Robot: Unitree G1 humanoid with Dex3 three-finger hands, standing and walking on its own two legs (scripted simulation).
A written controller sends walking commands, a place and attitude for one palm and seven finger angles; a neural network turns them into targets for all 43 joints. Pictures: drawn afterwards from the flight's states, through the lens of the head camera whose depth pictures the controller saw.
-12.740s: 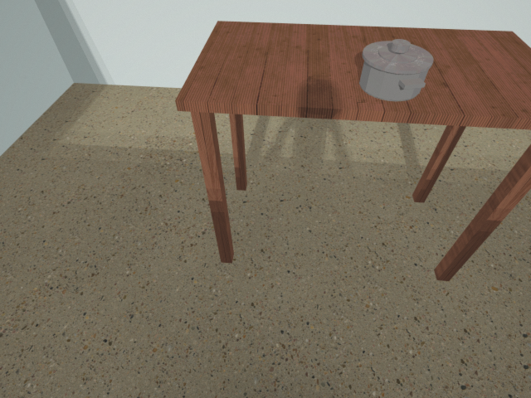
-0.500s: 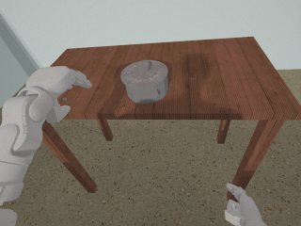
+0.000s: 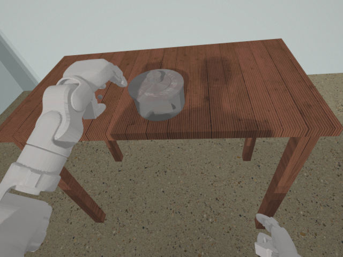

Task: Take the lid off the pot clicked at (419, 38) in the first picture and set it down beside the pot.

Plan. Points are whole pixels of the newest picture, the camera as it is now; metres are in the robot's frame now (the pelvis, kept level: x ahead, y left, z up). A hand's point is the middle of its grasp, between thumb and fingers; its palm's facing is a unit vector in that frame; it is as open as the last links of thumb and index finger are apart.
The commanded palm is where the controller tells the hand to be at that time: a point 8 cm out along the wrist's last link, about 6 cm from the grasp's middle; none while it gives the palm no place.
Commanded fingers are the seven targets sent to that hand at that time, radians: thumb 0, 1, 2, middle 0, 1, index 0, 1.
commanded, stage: move the open hand above the knob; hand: left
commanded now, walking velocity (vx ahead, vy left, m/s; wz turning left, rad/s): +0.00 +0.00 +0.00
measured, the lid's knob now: (154, 77) +0.56 +0.09 +0.16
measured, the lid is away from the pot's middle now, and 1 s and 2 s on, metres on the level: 0.00 0.00 0.00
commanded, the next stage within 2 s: lower the open fingers around the knob in 1.70 s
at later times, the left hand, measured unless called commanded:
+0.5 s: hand (125, 78) +0.45 +0.14 +0.22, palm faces -0.17 -0.03 -0.98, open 9.9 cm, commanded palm +0.44 +0.14 +0.29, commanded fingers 0.00 -0.37 1.69 -0.88 -0.08 -0.88 -0.08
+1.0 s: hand (148, 60) +0.52 +0.09 +0.23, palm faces -0.24 -0.03 -0.97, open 9.9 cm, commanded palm +0.52 +0.10 +0.29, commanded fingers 0.00 -0.37 1.69 -0.88 -0.08 -0.88 -0.08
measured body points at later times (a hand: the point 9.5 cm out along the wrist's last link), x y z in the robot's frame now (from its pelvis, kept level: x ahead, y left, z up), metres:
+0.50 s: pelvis +0.02 +0.00 +0.00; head +0.02 -0.04 +0.45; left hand +0.46 +0.14 +0.28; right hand +0.19 -0.23 -0.12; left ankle +0.01 +0.10 -0.74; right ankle +0.03 -0.12 -0.74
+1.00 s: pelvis +0.04 +0.01 +0.00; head +0.07 -0.02 +0.45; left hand +0.53 +0.09 +0.28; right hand +0.12 -0.24 -0.14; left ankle +0.01 +0.11 -0.74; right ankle +0.03 -0.12 -0.74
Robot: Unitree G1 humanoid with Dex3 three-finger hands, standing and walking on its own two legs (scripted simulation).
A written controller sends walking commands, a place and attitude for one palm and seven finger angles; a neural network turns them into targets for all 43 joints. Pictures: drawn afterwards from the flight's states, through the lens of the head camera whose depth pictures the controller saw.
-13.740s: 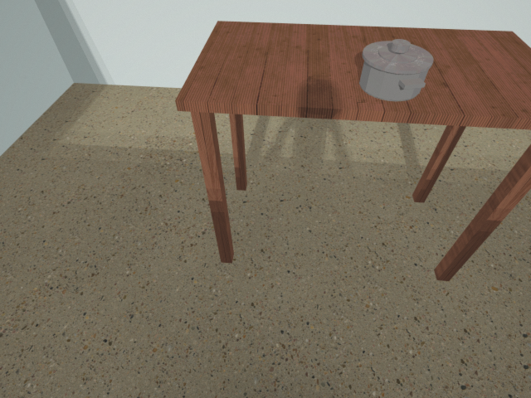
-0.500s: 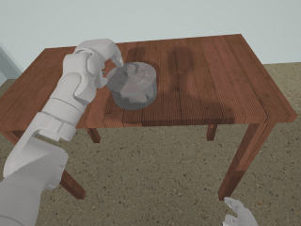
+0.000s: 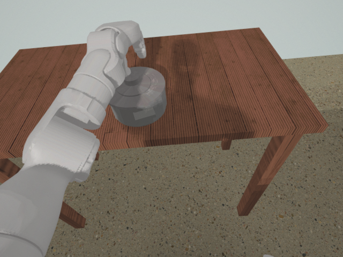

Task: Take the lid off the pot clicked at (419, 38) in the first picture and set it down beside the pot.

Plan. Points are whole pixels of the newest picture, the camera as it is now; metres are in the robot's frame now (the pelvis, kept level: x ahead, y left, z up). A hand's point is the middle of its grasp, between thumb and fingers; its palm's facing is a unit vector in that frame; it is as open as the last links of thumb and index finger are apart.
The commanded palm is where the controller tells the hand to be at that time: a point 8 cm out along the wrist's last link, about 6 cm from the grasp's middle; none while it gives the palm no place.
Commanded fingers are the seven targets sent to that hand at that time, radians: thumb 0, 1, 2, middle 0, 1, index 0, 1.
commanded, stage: move the open hand above the knob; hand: left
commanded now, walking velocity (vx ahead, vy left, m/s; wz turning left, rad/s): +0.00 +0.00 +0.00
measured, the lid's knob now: (131, 78) +0.52 +0.09 +0.15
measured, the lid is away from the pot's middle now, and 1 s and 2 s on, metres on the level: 0.00 0.00 0.00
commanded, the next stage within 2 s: lower the open fingers around the knob in 0.70 s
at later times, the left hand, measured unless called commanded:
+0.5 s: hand (122, 60) +0.50 +0.09 +0.22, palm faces -0.26 -0.03 -0.96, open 9.9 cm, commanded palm +0.48 +0.10 +0.28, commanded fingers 0.00 -0.37 1.69 -0.88 -0.08 -0.88 -0.08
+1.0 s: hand (123, 65) +0.50 +0.09 +0.21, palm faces -0.32 -0.09 -0.94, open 9.9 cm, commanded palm +0.48 +0.10 +0.27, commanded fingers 0.00 -0.37 1.69 -0.88 -0.08 -0.88 -0.08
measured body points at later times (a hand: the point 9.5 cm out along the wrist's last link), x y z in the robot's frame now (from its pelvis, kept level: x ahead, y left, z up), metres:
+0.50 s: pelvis +0.01 +0.00 +0.00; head +0.05 -0.03 +0.45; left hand +0.51 +0.09 +0.27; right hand +0.10 -0.25 -0.14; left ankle -0.03 +0.09 -0.74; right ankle +0.00 -0.13 -0.74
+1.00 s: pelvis +0.01 +0.01 +0.00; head +0.04 -0.03 +0.45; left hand +0.51 +0.09 +0.26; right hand +0.09 -0.24 -0.15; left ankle -0.03 +0.09 -0.74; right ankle +0.00 -0.13 -0.74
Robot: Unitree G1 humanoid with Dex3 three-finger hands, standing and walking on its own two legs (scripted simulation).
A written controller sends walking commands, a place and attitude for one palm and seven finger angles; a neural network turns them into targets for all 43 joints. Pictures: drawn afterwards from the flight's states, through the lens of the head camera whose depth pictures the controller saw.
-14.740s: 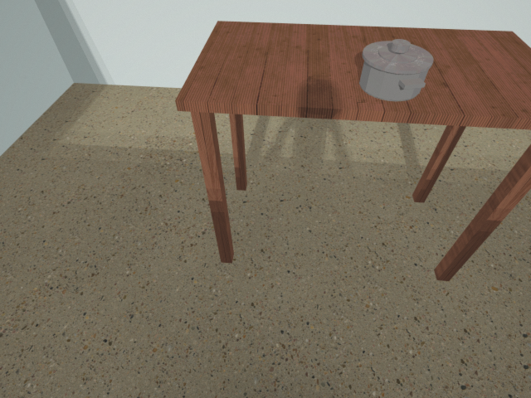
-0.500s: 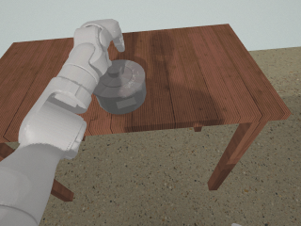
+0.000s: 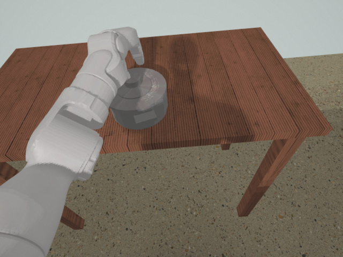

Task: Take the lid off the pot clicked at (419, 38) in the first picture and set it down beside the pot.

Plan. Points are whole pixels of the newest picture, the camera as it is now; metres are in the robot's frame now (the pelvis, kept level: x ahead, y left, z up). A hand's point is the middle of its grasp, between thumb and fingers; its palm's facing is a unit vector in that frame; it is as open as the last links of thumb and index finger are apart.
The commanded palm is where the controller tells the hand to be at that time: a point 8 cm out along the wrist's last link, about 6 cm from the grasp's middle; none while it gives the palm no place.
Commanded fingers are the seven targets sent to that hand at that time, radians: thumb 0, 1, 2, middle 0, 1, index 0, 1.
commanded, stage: lower the open fingers around the knob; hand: left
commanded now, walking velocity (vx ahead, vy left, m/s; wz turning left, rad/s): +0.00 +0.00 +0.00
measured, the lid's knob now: (132, 80) +0.51 +0.08 +0.15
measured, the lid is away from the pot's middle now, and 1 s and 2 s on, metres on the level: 0.00 0.00 0.00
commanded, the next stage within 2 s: none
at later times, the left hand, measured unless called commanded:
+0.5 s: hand (129, 78) +0.47 +0.08 +0.18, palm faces -0.38 -0.07 -0.92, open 9.9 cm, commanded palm +0.47 +0.09 +0.23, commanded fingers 0.00 -0.37 1.69 -0.88 -0.08 -0.88 -0.08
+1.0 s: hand (129, 79) +0.47 +0.08 +0.18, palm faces -0.37 -0.08 -0.93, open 9.9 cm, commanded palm +0.47 +0.09 +0.22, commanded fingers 0.00 -0.37 1.69 -0.88 -0.08 -0.88 -0.08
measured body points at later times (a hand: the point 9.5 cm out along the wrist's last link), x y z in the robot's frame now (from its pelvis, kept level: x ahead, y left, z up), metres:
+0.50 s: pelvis -0.01 +0.00 +0.00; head +0.03 -0.03 +0.45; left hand +0.49 +0.08 +0.23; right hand +0.07 -0.26 -0.14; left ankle -0.04 +0.09 -0.74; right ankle -0.02 -0.14 -0.74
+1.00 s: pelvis -0.01 -0.01 +0.00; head +0.02 -0.03 +0.45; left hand +0.49 +0.08 +0.23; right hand +0.05 -0.27 -0.14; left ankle -0.04 +0.09 -0.74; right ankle -0.02 -0.14 -0.74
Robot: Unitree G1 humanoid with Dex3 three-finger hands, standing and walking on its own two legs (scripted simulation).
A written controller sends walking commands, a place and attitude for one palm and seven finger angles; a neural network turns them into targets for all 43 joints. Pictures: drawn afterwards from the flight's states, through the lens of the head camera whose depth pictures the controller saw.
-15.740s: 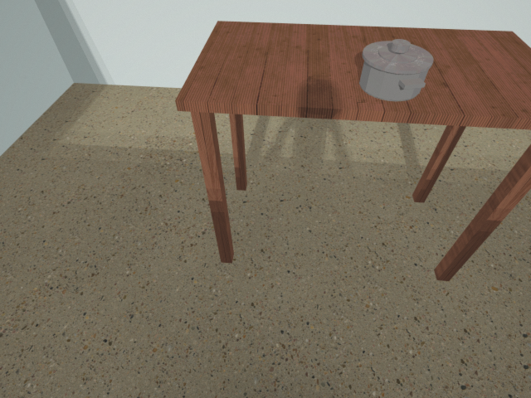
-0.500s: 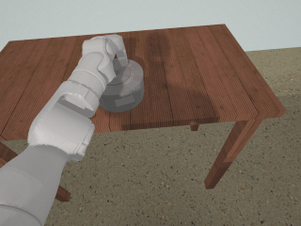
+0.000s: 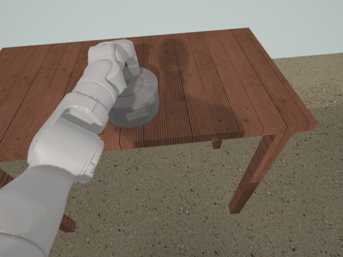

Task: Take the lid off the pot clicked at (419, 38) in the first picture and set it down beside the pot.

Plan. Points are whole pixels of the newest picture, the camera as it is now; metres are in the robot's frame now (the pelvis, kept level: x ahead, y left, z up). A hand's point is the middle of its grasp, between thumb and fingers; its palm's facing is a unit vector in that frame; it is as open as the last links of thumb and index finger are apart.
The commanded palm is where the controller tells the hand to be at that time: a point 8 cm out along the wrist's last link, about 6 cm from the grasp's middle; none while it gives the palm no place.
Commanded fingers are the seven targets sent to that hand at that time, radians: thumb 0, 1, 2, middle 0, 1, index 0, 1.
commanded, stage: lower the open fingers around the knob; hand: left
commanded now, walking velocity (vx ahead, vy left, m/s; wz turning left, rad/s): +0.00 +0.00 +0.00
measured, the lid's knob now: (123, 78) +0.51 +0.09 +0.15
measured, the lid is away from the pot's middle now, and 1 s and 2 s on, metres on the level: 0.00 0.00 0.00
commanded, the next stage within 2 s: raise the hand to come down again in 1.06 s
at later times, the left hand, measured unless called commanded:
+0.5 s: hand (122, 76) +0.49 +0.09 +0.18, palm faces -0.38 -0.03 -0.92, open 9.9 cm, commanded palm +0.48 +0.09 +0.22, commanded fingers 0.00 -0.37 1.69 -0.88 -0.08 -0.88 -0.08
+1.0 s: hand (122, 74) +0.49 +0.09 +0.18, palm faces -0.38 -0.06 -0.92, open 9.9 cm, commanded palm +0.49 +0.09 +0.22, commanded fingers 0.00 -0.37 1.69 -0.88 -0.08 -0.88 -0.08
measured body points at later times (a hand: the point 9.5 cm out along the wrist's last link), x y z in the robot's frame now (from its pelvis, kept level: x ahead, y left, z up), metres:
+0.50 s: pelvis +0.00 +0.00 +0.00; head +0.04 -0.02 +0.45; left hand +0.50 +0.09 +0.23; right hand +0.05 -0.26 -0.15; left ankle -0.03 +0.09 -0.74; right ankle -0.01 -0.13 -0.74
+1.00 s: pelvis +0.00 +0.00 +0.00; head +0.04 -0.02 +0.44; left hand +0.51 +0.09 +0.23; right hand +0.05 -0.26 -0.15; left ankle -0.03 +0.09 -0.74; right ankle -0.01 -0.13 -0.74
